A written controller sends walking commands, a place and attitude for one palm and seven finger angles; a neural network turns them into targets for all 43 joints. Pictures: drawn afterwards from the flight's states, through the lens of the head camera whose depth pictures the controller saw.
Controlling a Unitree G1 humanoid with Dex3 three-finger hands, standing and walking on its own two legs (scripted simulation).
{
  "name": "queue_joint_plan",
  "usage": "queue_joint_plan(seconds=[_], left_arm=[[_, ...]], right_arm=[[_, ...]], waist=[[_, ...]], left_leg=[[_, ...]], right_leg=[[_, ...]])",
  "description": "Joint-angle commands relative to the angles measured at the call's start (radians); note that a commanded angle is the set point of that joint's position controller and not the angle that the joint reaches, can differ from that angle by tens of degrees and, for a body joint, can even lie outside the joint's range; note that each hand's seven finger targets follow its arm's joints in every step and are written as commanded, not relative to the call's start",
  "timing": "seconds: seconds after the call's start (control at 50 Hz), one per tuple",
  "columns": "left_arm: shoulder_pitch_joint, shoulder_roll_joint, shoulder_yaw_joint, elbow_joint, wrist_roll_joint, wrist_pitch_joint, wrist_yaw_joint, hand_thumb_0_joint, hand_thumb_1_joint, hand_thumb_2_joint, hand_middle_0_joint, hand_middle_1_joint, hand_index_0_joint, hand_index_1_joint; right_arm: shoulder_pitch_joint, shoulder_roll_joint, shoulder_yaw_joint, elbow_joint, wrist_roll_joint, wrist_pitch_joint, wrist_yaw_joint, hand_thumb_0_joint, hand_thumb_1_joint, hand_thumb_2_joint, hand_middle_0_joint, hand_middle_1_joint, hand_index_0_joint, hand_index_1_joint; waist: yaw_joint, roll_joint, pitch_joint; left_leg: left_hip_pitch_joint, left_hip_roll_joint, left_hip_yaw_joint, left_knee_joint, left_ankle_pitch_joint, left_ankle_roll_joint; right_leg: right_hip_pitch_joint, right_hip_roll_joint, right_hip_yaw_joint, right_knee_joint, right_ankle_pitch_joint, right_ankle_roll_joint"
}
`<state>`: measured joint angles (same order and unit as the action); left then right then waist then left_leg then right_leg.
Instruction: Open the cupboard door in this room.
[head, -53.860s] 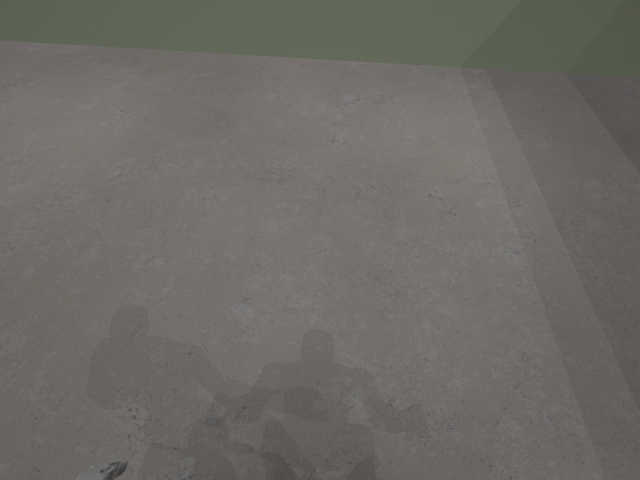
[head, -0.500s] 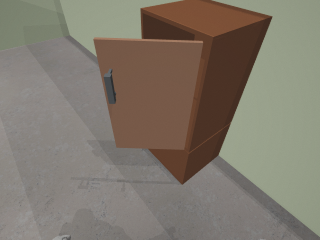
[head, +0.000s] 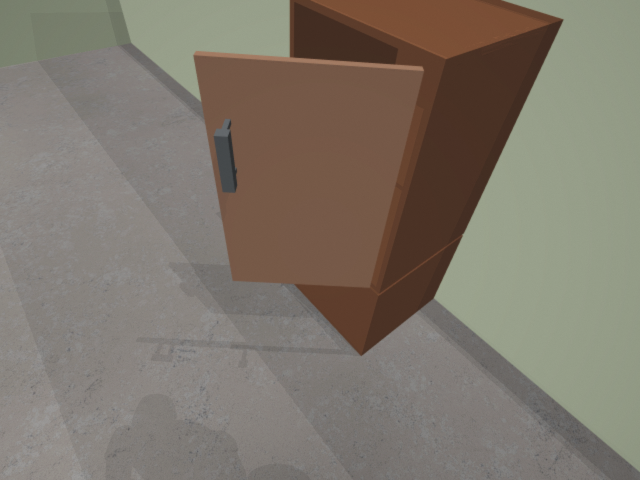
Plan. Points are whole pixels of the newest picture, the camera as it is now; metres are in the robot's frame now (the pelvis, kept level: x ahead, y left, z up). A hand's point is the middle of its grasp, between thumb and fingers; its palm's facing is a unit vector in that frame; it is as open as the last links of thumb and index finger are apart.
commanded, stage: shuffle to correct the standing spot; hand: left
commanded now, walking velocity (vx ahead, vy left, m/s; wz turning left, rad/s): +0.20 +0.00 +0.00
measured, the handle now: (228, 155) +0.64 +0.21 +0.05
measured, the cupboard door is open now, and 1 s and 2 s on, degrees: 49 49 49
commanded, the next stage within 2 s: come to a stop and stand still in 0.34 s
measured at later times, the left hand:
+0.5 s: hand out of the picture +0.07 +0.20 -0.19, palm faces +0.01 -0.99 -0.11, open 7.4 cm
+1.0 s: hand (204, 439) +0.22 +0.19 -0.17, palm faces +0.00 -0.98 -0.20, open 7.3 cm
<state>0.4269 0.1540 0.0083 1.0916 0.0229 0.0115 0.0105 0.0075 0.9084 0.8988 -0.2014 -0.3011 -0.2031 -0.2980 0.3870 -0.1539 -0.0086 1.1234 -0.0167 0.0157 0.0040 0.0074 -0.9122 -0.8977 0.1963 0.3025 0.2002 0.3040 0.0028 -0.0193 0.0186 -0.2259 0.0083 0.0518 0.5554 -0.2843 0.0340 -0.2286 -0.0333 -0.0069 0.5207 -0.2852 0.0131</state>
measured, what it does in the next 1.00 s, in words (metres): walks ahead: left foot, then right foot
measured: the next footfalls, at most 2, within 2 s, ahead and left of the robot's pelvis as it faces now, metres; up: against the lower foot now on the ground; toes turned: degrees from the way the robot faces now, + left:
left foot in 0.36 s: +0.12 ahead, +0.11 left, +0.00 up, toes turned +7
right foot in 0.84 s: +0.21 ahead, -0.10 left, +0.00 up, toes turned -6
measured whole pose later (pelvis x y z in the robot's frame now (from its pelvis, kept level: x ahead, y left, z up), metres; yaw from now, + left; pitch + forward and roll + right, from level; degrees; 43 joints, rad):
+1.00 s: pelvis +0.12 +0.02 -0.01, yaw +0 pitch -2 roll -2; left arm 0.14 0.13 0.04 0.95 0.02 0.01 0.05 0.00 0.93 0.90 -0.20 -0.30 -0.20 -0.30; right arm 0.26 -0.13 -0.07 1.07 -0.01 0.04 -0.03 0.01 -0.91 -0.90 0.20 0.30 0.20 0.30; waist -0.04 0.03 0.12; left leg -0.35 0.02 0.03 0.96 -0.54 -0.02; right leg -0.33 -0.01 -0.11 0.57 -0.21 -0.03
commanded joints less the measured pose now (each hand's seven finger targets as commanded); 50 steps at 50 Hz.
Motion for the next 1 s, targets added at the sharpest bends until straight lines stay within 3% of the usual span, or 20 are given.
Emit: queue_joint_plan(seconds=[0.0,0.1,0.14,0.18,0.22,0.3,0.32,0.34,0.36,0.38,0.42,0.48,0.54,0.72,0.78,0.8,0.82,0.84,0.88,0.98], left_arm=[[0.034,0.062,0.028,-0.061,0.006,-0.03,0.008,0.0,0.9,0.9,-0.2,-0.3,-0.2,-0.3],[0.069,-0.006,0.021,-0.046,0.005,-0.047,0.006,0.0,0.9,0.9,-0.2,-0.3,-0.2,-0.3],[0.138,0.019,0.03,-0.021,0.003,-0.055,0.014,0.0,0.9,0.9,-0.2,-0.3,-0.2,-0.3],[0.223,0.098,0.056,0.009,-0.001,-0.063,0.026,0.0,0.9,0.9,-0.2,-0.3,-0.2,-0.3],[0.241,0.112,0.068,0.008,0.002,-0.065,0.036,0.0,0.9,0.9,-0.2,-0.3,-0.2,-0.3],[0.02,0.087,0.064,-0.052,0.007,-0.058,0.029,0.0,0.9,0.9,-0.2,-0.3,-0.2,-0.3],[-0.005,0.057,0.059,-0.064,0.006,-0.05,0.024,0.0,0.9,0.9,-0.2,-0.3,-0.2,-0.3],[-0.023,0.009,0.05,-0.089,0.0,-0.041,0.016,0.0,0.9,0.9,-0.2,-0.3,-0.2,-0.3],[-0.075,-0.001,0.046,-0.133,0.004,-0.04,0.013,0.0,0.9,0.9,-0.2,-0.3,-0.2,-0.3],[-0.123,0.017,0.051,-0.137,0.015,-0.04,0.012,0.0,0.9,0.9,-0.2,-0.3,-0.2,-0.3],[-0.099,0.013,0.049,-0.106,0.016,-0.047,-0.002,0.0,0.9,0.9,-0.2,-0.3,-0.2,-0.3],[-0.052,-0.022,0.036,-0.073,0.003,-0.028,-0.001,0.0,0.9,0.9,-0.2,-0.3,-0.2,-0.3],[-0.057,-0.023,0.031,-0.074,0.0,-0.001,0.012,0.0,0.9,0.9,-0.2,-0.3,-0.2,-0.3],[-0.217,0.039,0.047,-0.177,0.002,0.023,0.02,0.0,0.9,0.9,-0.2,-0.3,-0.2,-0.3],[-0.139,0.054,0.055,-0.168,0.0,0.007,0.024,0.0,0.9,0.9,-0.2,-0.3,-0.2,-0.3],[-0.089,0.081,0.059,-0.156,0.001,-0.004,0.028,0.0,0.9,0.9,-0.2,-0.3,-0.2,-0.3],[-0.069,0.138,0.067,-0.147,0.005,-0.017,0.038,0.0,0.9,0.9,-0.2,-0.3,-0.2,-0.3],[-0.057,0.159,0.066,-0.136,-0.002,-0.023,0.038,0.0,0.9,0.9,-0.2,-0.3,-0.2,-0.3],[-0.141,0.142,0.063,-0.161,-0.001,-0.024,0.045,0.0,0.9,0.9,-0.2,-0.3,-0.2,-0.3],[-0.225,0.138,0.073,-0.195,0.011,-0.008,0.047,0.0,0.9,0.9,-0.2,-0.3,-0.2,-0.3]], right_arm=[[0.046,-0.143,-0.04,-0.046,0.004,-0.037,-0.022,0.0,-0.9,-0.9,0.2,0.3,0.2,0.3],[0.062,-0.112,-0.042,-0.031,0.008,-0.055,-0.032,0.0,-0.9,-0.9,0.2,0.3,0.2,0.3],[0.031,-0.071,-0.035,-0.044,0.011,-0.061,-0.032,0.0,-0.9,-0.9,0.2,0.3,0.2,0.3],[-0.016,-0.022,-0.029,-0.078,0.01,-0.058,-0.024,0.0,-0.9,-0.9,0.2,0.3,0.2,0.3],[-0.097,-0.027,-0.039,-0.12,0.005,-0.056,-0.016,0.0,-0.9,-0.9,0.2,0.3,0.2,0.3],[0.036,0.015,-0.04,-0.088,0.008,-0.062,-0.003,0.0,-0.9,-0.9,0.2,0.3,0.2,0.3],[0.137,-0.007,-0.046,-0.05,0.006,-0.065,-0.007,0.0,-0.9,-0.9,0.2,0.3,0.2,0.3],[0.228,-0.097,-0.066,-0.023,-0.007,-0.066,-0.019,0.0,-0.9,-0.9,0.2,0.3,0.2,0.3],[0.28,-0.159,-0.077,-0.015,-0.016,-0.064,-0.027,0.0,-0.9,-0.9,0.2,0.3,0.2,0.3],[0.225,-0.139,-0.067,-0.019,-0.017,-0.065,-0.031,0.0,-0.9,-0.9,0.2,0.3,0.2,0.3],[0.119,-0.074,-0.043,-0.05,-0.011,-0.085,-0.035,0.0,-0.9,-0.9,0.2,0.3,0.2,0.3],[0.081,-0.067,-0.023,-0.055,-0.005,-0.104,-0.051,0.0,-0.9,-0.9,0.2,0.3,0.2,0.3],[0.067,-0.081,-0.021,-0.052,-0.006,-0.089,-0.066,0.0,-0.9,-0.9,0.2,0.3,0.2,0.3],[0.059,-0.093,-0.061,-0.047,-0.01,-0.033,-0.069,0.0,-0.9,-0.9,0.2,0.3,0.2,0.3],[0.029,-0.103,-0.07,-0.054,-0.004,-0.026,-0.064,0.0,-0.9,-0.9,0.2,0.3,0.2,0.3],[0.03,-0.093,-0.073,-0.061,0.003,-0.024,-0.059,0.0,-0.9,-0.9,0.2,0.3,0.2,0.3],[0.064,-0.05,-0.071,-0.072,0.011,-0.021,-0.053,0.0,-0.9,-0.9,0.2,0.3,0.2,0.3],[0.057,-0.02,-0.071,-0.084,0.016,-0.01,-0.052,0.0,-0.9,-0.9,0.2,0.3,0.2,0.3],[-0.004,-0.006,-0.067,-0.089,0.015,0.016,-0.051,0.0,-0.9,-0.9,0.2,0.3,0.2,0.3],[-0.017,-0.006,-0.061,-0.088,0.006,0.022,-0.031,0.0,-0.9,-0.9,0.2,0.3,0.2,0.3]], waist=[[-0.011,0.111,0.138],[0.012,0.115,0.128],[0.04,0.017,0.125],[0.062,-0.22,0.122],[0.073,-0.18,0.125],[-0.061,-0.092,0.07],[-0.092,0.027,0.056],[-0.118,0.268,0.083],[-0.134,0.31,0.119],[-0.111,0.178,0.18],[-0.05,0.053,0.176],[-0.008,0.09,0.057],[0.0,0.106,0.015],[-0.04,0.154,0.073],[0.005,0.115,0.006],[0.021,0.056,-0.034],[0.005,-0.101,-0.087],[0.002,-0.128,-0.09],[-0.008,-0.154,-0.106],[-0.016,-0.105,-0.042]], left_leg=[[-0.092,0.15,-0.209,-0.279,-0.356,0.059],[-0.052,0.204,-0.21,-0.261,-0.157,0.101],[-0.172,0.114,-0.11,-0.13,-0.079,0.055],[-0.357,-0.004,0.05,0.151,-0.157,0.001],[-0.434,0.035,0.018,0.346,-0.246,0.001],[-0.009,0.032,0.053,0.022,-0.043,-0.004],[0.161,0.032,0.033,-0.065,-0.034,-0.01],[0.219,0.225,-0.269,-0.247,-0.22,0.047],[0.187,0.394,-0.515,-0.408,-0.294,0.129],[0.094,0.415,-0.516,-0.425,-0.273,0.16],[0.052,0.377,-0.382,-0.396,-0.001,0.163],[0.121,0.294,-0.117,-0.289,0.683,0.122],[0.138,0.26,-0.023,-0.216,0.984,0.066],[0.132,0.291,-0.076,-0.156,0.905,0.115],[0.149,0.252,-0.062,-0.038,0.824,0.081],[0.108,0.199,-0.032,0.06,0.673,0.043],[-0.042,0.092,0.023,0.211,0.336,-0.009],[-0.14,-0.005,0.034,0.346,-0.257,-0.045],[-0.134,0.022,-0.069,0.507,-0.325,-0.05],[-0.088,0.033,-0.031,0.336,-0.228,-0.062]], right_leg=[[-0.101,-0.003,0.005,0.0,-0.174,-0.056],[-0.049,0.0,-0.071,0.018,-0.036,-0.049],[0.091,-0.063,0.044,-0.062,-0.004,-0.082],[0.218,-0.248,0.29,-0.211,-0.015,-0.166],[0.221,-0.348,0.365,-0.27,0.021,-0.242],[-0.106,-0.219,0.1,-0.153,-0.066,-0.144],[-0.23,-0.123,0.011,-0.043,-0.165,-0.101],[-0.393,-0.011,-0.079,0.211,-0.228,-0.038],[-0.474,0.019,-0.094,0.438,-0.291,-0.026],[-0.488,-0.038,-0.017,0.569,-0.228,-0.045],[-0.479,-0.095,0.012,0.62,-0.071,-0.028],[-0.356,-0.081,-0.005,0.518,0.014,0.007],[-0.253,-0.037,-0.033,0.38,0.069,0.006],[-0.176,-0.002,-0.06,0.21,-0.031,-0.017],[-0.037,-0.008,-0.061,0.004,0.113,-0.02],[0.066,-0.048,-0.034,-0.088,0.378,-0.025],[0.202,-0.205,0.131,-0.044,0.835,-0.1],[0.217,-0.361,0.187,-0.05,1.119,-0.221],[0.08,-0.339,0.207,-0.115,0.832,-0.273],[-0.049,-0.261,0.159,-0.186,0.345,-0.221]])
